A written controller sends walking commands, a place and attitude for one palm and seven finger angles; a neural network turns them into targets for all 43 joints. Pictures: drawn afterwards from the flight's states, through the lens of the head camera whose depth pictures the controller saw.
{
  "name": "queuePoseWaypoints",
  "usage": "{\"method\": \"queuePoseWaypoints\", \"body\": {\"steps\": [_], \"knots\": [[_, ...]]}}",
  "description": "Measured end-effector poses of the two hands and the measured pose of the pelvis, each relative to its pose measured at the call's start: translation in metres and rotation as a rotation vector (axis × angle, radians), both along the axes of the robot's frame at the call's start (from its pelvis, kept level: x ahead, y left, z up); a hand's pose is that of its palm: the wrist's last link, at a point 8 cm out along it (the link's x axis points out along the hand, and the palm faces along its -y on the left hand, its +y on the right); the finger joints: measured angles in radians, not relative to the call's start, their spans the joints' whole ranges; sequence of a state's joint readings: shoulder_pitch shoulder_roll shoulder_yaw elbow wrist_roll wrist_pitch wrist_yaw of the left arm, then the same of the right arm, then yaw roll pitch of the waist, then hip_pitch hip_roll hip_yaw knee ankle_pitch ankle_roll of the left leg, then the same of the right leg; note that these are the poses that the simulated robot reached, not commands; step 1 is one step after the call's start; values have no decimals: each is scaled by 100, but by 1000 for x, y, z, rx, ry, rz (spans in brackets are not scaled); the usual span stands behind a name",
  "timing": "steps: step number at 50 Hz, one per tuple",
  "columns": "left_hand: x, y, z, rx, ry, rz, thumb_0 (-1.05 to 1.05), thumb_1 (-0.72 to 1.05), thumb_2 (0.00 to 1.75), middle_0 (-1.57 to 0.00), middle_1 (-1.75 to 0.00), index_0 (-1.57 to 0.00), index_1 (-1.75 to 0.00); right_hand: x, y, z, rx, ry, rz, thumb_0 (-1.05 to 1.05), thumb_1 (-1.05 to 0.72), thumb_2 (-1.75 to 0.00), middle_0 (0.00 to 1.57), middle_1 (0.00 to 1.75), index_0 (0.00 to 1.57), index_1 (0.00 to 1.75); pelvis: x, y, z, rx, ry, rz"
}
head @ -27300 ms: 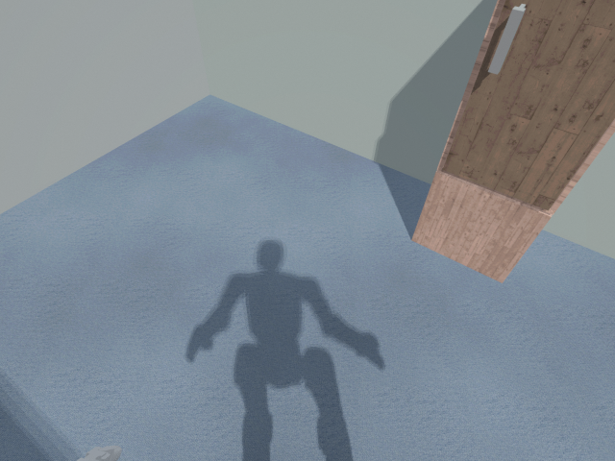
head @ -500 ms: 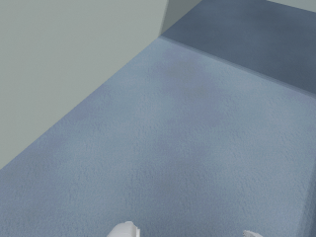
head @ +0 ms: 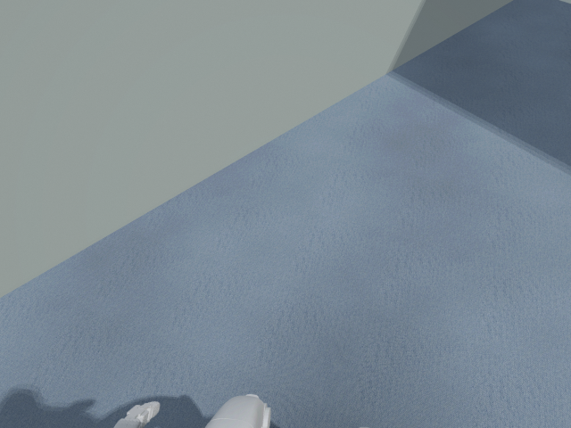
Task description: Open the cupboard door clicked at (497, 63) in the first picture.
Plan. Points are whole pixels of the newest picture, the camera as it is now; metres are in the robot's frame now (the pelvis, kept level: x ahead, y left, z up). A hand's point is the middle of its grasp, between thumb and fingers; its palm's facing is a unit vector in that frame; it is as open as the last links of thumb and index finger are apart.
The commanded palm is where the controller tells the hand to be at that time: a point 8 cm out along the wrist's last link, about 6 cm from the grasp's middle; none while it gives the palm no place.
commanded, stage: turn to face it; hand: left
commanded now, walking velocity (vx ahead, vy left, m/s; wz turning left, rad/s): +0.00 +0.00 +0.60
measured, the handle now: out of the picture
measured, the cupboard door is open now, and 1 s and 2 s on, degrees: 46 46 46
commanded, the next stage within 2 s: none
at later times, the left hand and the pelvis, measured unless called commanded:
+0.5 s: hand out of the picture +0.02 +0.24 -0.16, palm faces +0.34 -0.90 -0.27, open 7.4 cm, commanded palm none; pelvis +0.01 +0.01 +0.01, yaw +18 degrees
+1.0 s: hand out of the picture -0.05 +0.17 -0.17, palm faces +0.62 -0.75 -0.23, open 7.3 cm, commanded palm none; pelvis +0.02 -0.02 +0.00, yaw +38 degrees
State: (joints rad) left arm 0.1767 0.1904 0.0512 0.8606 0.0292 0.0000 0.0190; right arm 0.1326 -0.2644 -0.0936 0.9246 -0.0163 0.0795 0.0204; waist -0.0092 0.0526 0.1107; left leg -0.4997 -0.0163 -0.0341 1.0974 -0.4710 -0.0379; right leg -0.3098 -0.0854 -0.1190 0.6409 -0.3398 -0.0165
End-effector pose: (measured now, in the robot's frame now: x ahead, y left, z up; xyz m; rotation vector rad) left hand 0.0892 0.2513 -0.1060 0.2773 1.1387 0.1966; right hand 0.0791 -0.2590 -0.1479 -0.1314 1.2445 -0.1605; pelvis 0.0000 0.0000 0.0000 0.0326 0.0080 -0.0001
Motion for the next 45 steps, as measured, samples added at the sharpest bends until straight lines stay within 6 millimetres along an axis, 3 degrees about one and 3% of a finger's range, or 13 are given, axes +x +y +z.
{"method": "queuePoseWaypoints", "body": {"steps": [8, 14, 17, 20, 26, 32, 36, 41, 45], "knots": [[-40, -18, -8, -73, 49, 130, 0, 91, 90, -20, -30, -20, -30, 35, 8, 18, -2, 11, 122, 1, -91, -90, 20, 30, 20, 30, 6, -7, 10, 9, 2, 126], [-81, 4, -34, -110, 79, 257, 0, 91, 90, -20, -30, -20, -30, 79, 38, 21, -38, -55, 261, 1, -91, -90, 20, 30, 20, 30, 8, 7, -4, -18, 6, 216], [-97, 18, -42, -104, 124, 303, 0, 91, 90, -20, -30, -20, -30, 92, 50, 24, -56, -97, 305, 1, -91, -90, 20, 30, 20, 30, 5, 11, -8, -17, 6, 245], [-101, 26, -35, -91, 127, 337, 0, 91, 90, -20, -30, -20, -30, 93, 55, 29, -67, -97, 329, 1, -91, -90, 20, 30, 21, 30, 5, 12, -2, -27, 8, 272], [-89, 28, -14, -58, 56, 368, 0, 91, 90, -19, -30, -20, -30, 89, 51, 27, -51, -50, 365, 1, -91, -90, 20, 30, 21, 30, 8, 4, 7, -35, 10, 320], [-78, 9, -6, -10, -16, 395, 0, 91, 90, -19, -30, -20, -30, 97, 31, 5, -15, -5, 391, 1, -91, -90, 20, 30, 21, 30, 18, -20, -2, -20, 19, 390], [-89, -14, 0, -7, -16, 442, 0, 91, 90, -20, -30, -20, -30, 111, 24, 2, -10, 25, 431, 1, -91, -90, 20, 30, 21, 30, 20, -29, 2, -8, 2, 449], [-112, -40, 0, -52, 27, 517, 0, 90, 90, -20, -30, -20, -30, 133, 32, 13, -5, 26, 497, 1, -91, -90, 20, 30, 20, 30, 25, -34, 11, 10, -1, 526], [-135, -51, -8, -85, 40, 597, 0, 91, 90, -20, -30, -20, -30, 153, 53, 19, -13, 16, 582, 1, -91, -90, 20, 30, 20, 30, 27, -33, 11, 12, 0, 590]]}}
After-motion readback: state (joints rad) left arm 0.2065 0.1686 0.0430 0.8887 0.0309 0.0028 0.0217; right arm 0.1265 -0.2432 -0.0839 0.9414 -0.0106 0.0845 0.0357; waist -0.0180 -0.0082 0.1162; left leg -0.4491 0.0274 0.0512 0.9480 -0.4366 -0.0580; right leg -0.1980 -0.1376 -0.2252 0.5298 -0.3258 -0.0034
